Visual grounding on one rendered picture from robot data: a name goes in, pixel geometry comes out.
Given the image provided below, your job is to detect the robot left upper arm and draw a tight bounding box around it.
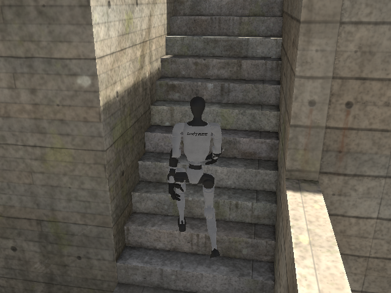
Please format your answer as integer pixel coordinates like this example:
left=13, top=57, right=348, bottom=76
left=172, top=123, right=185, bottom=158

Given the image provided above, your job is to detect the right robot foot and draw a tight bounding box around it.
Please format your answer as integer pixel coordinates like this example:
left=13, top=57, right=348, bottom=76
left=210, top=248, right=220, bottom=258

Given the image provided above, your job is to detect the robot right hand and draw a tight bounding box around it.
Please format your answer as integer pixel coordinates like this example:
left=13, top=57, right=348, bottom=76
left=205, top=153, right=218, bottom=165

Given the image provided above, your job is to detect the robot left hand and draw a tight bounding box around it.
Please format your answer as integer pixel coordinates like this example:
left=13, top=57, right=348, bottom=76
left=169, top=183, right=184, bottom=201

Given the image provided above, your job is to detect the robot right upper arm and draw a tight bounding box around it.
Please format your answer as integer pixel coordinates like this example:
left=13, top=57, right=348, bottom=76
left=210, top=123, right=222, bottom=154

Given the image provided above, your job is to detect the robot right forearm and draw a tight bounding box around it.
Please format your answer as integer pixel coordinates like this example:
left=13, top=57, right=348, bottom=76
left=212, top=147, right=222, bottom=159

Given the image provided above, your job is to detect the robot left forearm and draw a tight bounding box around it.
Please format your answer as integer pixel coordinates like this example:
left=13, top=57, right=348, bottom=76
left=167, top=149, right=178, bottom=183

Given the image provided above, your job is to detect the robot right thigh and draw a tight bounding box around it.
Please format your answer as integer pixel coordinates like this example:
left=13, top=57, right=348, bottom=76
left=202, top=173, right=215, bottom=219

